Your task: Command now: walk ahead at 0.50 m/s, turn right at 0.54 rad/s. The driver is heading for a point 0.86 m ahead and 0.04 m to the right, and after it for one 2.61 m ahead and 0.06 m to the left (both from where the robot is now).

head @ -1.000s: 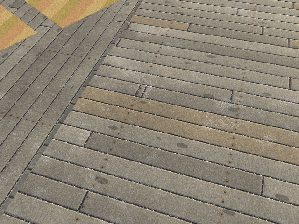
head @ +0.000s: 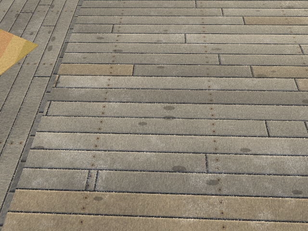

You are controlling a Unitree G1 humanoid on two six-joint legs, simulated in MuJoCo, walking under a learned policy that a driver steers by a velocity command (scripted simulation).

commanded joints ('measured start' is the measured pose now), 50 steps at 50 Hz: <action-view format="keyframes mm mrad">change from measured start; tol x32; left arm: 1 -40 163 43 -83 -3 -20 21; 50 -31 97 29 -25 27 -70 10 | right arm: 1 8 -75 -22 -67 -8 6 -8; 50 76 -57 -24 58 36 58 4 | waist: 1 -35 -77 -58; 13 -75 -125 -138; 15 -56 365 -360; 34 -101 65 14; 40 49 -346 -412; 50 -32 -77 -17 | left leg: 1 -34 4 13 -141 125 -41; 13 408 -39 -33 -623 246 60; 15 900 328 -683 -733 -98 265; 33 517 151 -22 -893 364 206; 38 477 94 74 -504 697 124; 40 -70 -127 45 113 -263 41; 50 -128 40 -73 -32 196 12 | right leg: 1 9 -238 234 -190 242 -193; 12 102 -228 367 34 51 -69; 17 -517 -103 132 881 -310 73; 35 -272 -154 -45 146 77 56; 38 173 -115 -77 88 90 -15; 40 665 -504 635 -36 -111 -228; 50 138 -348 23 -275 207 -111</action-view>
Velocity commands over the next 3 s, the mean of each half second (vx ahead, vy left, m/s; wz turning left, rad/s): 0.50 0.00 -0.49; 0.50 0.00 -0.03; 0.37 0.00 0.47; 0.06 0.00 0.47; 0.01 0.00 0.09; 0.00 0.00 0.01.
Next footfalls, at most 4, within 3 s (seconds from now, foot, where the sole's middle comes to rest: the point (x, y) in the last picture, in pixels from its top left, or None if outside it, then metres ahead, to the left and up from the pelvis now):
0.26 left None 0.34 0.14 -0.78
0.76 right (211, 213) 0.53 -0.18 -0.78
1.30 left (172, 145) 0.88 -0.02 -0.78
1.78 right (212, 131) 0.97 -0.23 -0.78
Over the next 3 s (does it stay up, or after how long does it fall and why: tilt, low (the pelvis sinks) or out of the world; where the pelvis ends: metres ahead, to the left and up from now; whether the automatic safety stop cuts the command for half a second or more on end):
stays up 0.87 -0.10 0.00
